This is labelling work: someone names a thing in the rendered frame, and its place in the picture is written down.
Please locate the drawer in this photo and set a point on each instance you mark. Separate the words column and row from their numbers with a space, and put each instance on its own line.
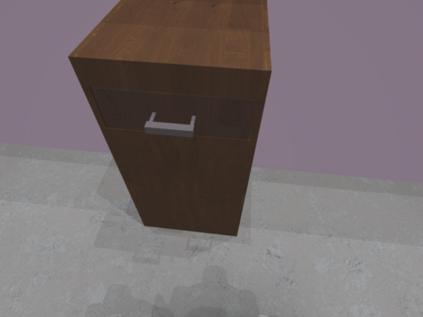
column 216, row 116

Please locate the cabinet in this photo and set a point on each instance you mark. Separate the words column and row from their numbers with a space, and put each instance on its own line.
column 203, row 47

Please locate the handle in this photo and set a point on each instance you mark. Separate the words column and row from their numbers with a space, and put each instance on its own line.
column 174, row 129

